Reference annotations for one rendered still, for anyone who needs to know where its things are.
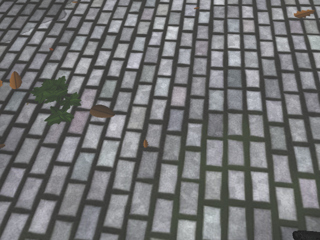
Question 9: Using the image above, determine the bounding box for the right robot hand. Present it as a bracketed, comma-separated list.
[292, 230, 320, 240]

